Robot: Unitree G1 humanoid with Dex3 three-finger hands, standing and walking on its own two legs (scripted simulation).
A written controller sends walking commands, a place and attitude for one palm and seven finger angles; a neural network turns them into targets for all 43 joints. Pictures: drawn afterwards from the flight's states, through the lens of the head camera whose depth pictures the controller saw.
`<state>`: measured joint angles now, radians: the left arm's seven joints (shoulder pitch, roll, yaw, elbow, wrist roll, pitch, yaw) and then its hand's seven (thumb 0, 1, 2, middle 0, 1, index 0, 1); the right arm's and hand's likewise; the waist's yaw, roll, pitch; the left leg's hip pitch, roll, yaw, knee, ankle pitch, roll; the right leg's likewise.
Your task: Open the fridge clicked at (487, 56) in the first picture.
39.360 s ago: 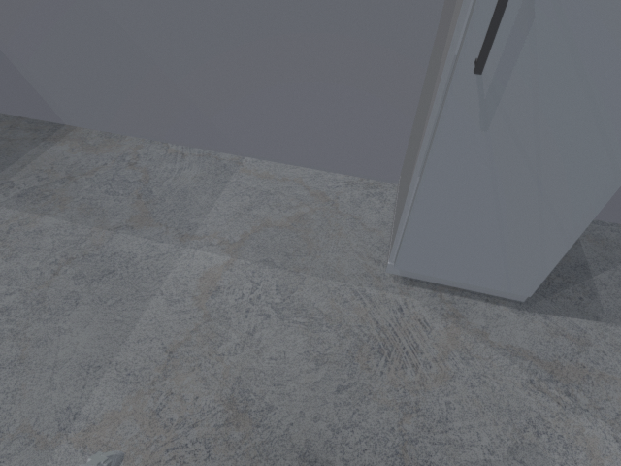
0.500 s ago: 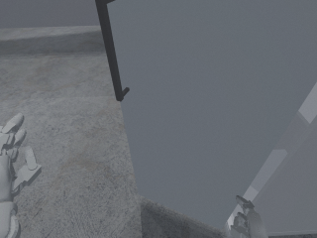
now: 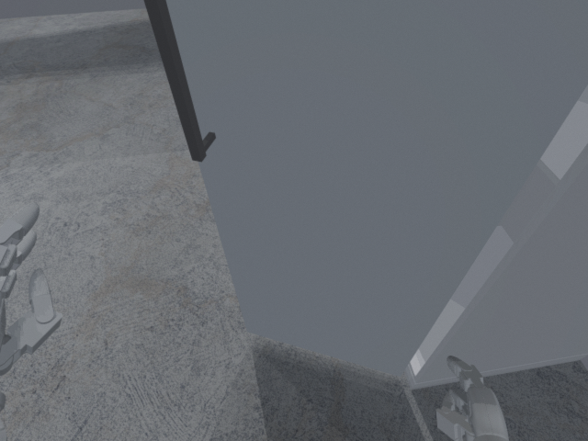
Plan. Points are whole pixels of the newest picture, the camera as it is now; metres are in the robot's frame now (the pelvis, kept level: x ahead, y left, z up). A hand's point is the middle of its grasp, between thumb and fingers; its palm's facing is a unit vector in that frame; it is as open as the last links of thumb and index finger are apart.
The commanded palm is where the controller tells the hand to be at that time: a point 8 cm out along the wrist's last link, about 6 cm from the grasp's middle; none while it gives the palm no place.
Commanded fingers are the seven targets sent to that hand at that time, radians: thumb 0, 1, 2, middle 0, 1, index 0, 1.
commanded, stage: step back with the hand held close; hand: left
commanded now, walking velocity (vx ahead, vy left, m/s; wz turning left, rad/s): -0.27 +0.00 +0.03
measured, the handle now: (183, 66) +0.51 +0.19 +0.26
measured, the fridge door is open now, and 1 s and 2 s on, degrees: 64 64 64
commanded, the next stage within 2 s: stop stepping back and stand still in 0.70 s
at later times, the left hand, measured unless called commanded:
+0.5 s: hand out of the picture +0.10 +0.28 +0.17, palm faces +0.52 -0.72 -0.46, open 7.4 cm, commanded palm +0.02 +0.31 +0.18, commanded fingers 0.00 0.90 0.90 -0.20 -0.30 -0.20 -0.30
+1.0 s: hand out of the picture -0.05 +0.25 +0.18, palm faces +0.50 -0.75 -0.43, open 7.4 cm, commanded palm -0.10 +0.30 +0.18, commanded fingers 0.00 0.90 0.90 -0.20 -0.30 -0.20 -0.30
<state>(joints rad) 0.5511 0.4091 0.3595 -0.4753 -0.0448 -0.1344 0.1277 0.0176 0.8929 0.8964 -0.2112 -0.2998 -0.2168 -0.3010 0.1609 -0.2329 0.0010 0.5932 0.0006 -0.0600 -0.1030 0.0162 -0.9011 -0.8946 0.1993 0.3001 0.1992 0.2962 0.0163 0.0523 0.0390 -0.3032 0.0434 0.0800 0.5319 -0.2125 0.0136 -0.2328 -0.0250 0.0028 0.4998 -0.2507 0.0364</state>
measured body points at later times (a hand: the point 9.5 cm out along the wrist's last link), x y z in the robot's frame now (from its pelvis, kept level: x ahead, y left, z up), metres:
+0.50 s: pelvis -0.09 +0.00 -0.02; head -0.09 +0.01 +0.43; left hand +0.06 +0.31 +0.19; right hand +0.09 -0.22 -0.10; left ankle +0.04 +0.11 -0.73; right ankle -0.04 -0.13 -0.73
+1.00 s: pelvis -0.23 -0.01 -0.01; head -0.22 +0.00 +0.44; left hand -0.08 +0.29 +0.20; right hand -0.03 -0.21 -0.09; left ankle -0.11 +0.13 -0.72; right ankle -0.24 -0.11 -0.74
